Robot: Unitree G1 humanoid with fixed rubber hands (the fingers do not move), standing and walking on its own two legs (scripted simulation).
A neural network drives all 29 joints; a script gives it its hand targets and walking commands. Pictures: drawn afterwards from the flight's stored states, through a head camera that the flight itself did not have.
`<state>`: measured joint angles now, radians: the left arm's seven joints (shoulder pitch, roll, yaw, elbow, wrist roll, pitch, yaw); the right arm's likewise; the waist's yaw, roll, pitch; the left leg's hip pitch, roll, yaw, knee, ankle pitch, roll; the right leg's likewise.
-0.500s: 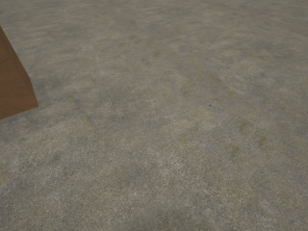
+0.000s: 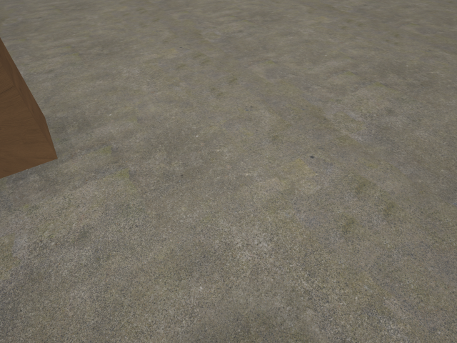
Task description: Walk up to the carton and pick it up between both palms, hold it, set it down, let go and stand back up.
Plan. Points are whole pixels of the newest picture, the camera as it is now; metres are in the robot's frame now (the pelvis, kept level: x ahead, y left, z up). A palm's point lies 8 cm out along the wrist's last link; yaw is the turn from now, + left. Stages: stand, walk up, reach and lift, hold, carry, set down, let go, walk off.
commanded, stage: stand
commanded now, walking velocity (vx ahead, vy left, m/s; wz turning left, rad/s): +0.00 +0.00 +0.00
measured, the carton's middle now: out of the picture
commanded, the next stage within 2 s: walk up in 0.36 s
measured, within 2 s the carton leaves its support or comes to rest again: neither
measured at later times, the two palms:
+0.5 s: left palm out of the picture +0.09 +0.29 -0.10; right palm out of the picture +0.09 -0.28 -0.11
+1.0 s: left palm out of the picture +0.10 +0.48 -0.08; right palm out of the picture +0.17 -0.20 -0.10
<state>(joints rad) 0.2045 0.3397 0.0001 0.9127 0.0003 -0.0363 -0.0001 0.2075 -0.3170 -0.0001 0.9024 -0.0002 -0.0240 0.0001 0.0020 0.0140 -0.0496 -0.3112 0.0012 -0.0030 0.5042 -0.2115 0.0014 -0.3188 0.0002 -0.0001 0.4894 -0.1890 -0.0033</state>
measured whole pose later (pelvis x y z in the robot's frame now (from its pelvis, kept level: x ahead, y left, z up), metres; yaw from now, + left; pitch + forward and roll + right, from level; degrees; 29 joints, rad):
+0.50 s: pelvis +0.00 +0.00 +0.00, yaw +0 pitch +1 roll +0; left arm 0.20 0.34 0.00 0.91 0.00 -0.04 0.00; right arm 0.21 -0.32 0.00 0.90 0.00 -0.02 0.00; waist 0.00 0.01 -0.05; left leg -0.31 0.00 0.00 0.50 -0.21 0.00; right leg -0.32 0.00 0.00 0.49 -0.19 0.00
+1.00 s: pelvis +0.05 +0.12 -0.01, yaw +10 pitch +0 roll -1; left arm 0.22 0.52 0.01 0.92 0.00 -0.05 0.00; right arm 0.24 -0.44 -0.06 0.90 -0.01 0.02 0.15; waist -0.05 0.02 -0.04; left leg -0.35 0.04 0.00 0.62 -0.28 0.00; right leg -0.39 -0.13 -0.06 0.93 -0.43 -0.01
